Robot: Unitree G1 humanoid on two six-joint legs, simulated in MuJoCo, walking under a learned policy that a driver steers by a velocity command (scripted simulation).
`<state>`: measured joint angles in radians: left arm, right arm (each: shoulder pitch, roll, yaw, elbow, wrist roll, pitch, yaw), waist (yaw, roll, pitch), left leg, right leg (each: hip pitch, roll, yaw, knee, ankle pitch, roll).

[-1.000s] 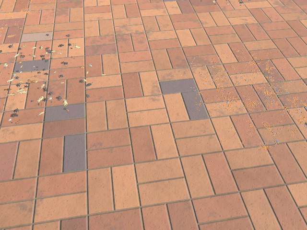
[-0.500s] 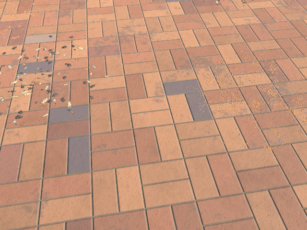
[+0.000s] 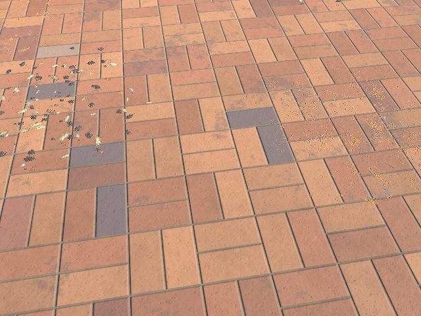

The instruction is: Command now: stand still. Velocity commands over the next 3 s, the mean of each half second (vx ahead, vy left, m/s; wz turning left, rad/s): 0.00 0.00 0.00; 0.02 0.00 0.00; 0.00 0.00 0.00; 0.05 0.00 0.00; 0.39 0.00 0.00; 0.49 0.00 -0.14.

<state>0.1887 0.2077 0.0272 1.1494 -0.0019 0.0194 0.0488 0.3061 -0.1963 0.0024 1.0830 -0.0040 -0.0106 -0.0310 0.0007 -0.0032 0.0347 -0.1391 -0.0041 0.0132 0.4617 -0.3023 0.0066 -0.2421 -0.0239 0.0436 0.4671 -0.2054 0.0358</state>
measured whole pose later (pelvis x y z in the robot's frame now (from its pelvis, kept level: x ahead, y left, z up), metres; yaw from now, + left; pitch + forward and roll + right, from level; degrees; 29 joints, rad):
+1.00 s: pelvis +0.01 +0.00 +0.00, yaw +0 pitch -1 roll +0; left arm 0.24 0.18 0.02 1.14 -0.01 0.02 0.05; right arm 0.38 -0.16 0.00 1.08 0.00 -0.02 -0.04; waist 0.00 0.00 0.03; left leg -0.14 0.00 0.01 0.47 -0.33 0.00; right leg -0.24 -0.02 0.04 0.49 -0.23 0.03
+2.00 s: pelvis +0.03 -0.01 -0.01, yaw +0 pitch +0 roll +0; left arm 0.33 0.17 0.03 1.12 -0.02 -0.02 0.04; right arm 0.45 -0.17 -0.03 1.07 0.03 -0.03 -0.04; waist -0.02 0.01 -0.01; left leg -0.14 0.01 0.01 0.52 -0.39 0.03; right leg -0.32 -0.01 -0.02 0.74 -0.43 -0.03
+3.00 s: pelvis +0.52 +0.01 +0.00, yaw -5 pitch +1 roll +2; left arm 0.15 0.23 0.06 0.90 -0.02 -0.07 -0.01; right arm 0.35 -0.23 -0.05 1.02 -0.01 -0.11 -0.01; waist -0.05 -0.03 -0.01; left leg 0.04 -0.06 0.15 0.17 -0.24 0.05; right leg -0.71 -0.11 0.05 0.73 0.10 -0.05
